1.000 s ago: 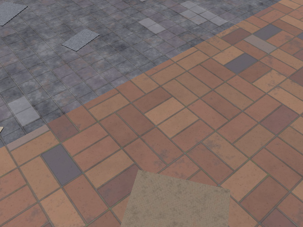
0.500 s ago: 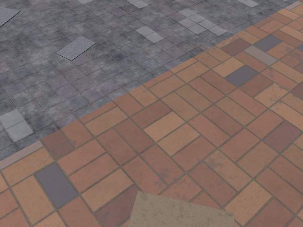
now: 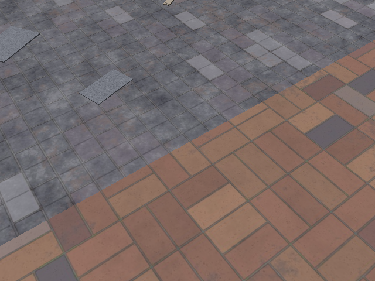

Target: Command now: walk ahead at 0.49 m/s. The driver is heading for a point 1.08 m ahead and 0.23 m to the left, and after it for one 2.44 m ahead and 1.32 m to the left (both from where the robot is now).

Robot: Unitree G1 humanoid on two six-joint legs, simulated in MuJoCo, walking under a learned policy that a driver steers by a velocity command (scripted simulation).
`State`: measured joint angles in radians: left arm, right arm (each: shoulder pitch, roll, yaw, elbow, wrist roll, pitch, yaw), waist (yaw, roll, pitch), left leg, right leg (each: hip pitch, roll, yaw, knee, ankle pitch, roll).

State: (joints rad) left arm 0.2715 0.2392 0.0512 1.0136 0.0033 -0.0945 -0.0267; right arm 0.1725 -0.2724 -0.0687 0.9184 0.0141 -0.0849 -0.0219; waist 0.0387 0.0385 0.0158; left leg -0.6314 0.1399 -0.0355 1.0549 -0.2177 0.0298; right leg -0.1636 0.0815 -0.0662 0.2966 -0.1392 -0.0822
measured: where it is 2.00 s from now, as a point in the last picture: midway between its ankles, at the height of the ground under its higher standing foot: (161, 159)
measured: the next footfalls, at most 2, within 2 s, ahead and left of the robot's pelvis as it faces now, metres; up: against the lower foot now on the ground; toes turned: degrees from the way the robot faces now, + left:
left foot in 0.30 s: +0.35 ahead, +0.17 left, +0.00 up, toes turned +3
right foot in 0.84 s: +0.67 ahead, -0.07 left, +0.00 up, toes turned -1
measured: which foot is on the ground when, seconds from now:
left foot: up 0.00-0.28, down 0.30-0.84, up 0.86-1.00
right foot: down 0.00-0.32, up 0.34-0.82, down 0.84-1.00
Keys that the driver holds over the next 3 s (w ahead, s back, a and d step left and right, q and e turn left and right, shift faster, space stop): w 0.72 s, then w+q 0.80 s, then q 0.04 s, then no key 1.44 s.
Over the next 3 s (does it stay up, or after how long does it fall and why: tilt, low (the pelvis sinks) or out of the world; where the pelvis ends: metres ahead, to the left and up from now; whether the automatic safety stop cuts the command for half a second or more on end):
stays up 1.08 0.24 -0.01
